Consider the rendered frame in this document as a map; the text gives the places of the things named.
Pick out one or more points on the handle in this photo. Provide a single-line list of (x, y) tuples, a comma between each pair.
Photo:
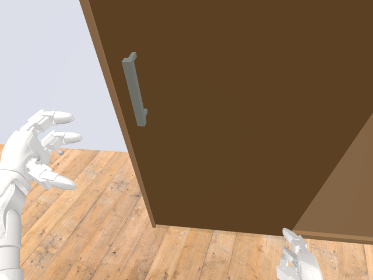
[(134, 90)]

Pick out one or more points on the right robot hand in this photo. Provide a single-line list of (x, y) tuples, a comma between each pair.
[(304, 265)]

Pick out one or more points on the left robot hand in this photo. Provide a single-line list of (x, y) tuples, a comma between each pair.
[(23, 146)]

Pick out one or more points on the wardrobe door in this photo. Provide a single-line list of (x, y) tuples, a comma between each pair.
[(251, 104), (344, 204)]

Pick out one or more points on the left robot forearm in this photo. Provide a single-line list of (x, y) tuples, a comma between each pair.
[(13, 190)]

